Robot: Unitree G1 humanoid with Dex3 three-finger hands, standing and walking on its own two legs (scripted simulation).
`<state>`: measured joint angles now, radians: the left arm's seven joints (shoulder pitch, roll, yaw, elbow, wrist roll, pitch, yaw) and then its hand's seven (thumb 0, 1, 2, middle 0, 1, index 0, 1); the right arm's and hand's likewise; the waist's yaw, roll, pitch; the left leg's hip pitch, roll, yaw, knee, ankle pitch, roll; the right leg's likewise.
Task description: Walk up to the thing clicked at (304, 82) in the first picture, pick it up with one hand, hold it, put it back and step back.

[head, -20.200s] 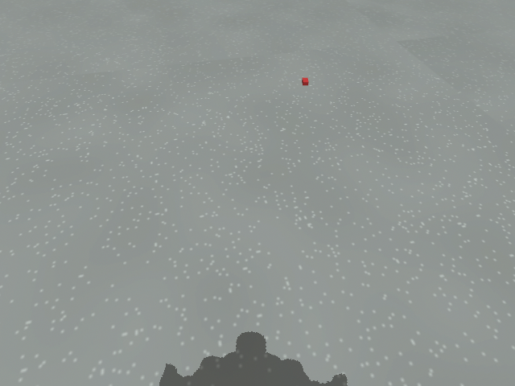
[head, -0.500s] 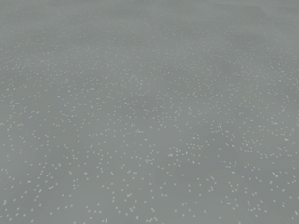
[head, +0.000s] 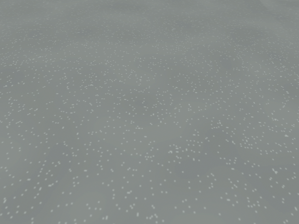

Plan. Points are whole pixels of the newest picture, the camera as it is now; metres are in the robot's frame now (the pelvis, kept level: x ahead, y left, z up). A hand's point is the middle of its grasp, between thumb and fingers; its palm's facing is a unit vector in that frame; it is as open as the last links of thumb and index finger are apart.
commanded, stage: stand
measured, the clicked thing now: out of the picture +0.26 -1.40 -0.77
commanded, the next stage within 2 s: walk up in 0.10 s
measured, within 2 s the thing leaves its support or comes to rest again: neither
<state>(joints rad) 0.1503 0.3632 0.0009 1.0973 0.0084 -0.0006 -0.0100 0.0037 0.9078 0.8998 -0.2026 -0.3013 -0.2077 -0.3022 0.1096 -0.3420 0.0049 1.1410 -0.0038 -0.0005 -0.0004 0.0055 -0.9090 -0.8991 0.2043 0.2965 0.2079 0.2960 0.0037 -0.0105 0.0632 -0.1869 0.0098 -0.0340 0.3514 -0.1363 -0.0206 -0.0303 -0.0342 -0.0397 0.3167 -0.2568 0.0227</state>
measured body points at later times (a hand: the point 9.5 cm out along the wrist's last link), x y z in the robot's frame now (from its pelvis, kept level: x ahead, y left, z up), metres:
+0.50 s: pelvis +0.10 +0.03 -0.01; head +0.12 +0.05 +0.43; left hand +0.09 +0.37 -0.14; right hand +0.19 -0.29 -0.12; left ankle +0.14 +0.14 -0.75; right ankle +0.03 -0.12 -0.68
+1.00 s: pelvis +0.29 -0.01 -0.01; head +0.31 -0.08 +0.43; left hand +0.35 +0.30 -0.09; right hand +0.40 -0.32 -0.15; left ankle +0.33 +0.15 -0.68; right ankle +0.32 -0.12 -0.75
